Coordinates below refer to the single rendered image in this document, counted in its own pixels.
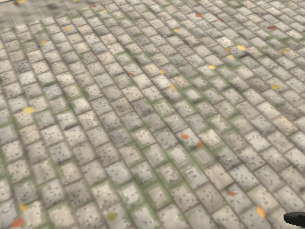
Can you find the right robot hand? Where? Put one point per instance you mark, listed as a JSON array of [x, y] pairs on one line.
[[295, 218]]

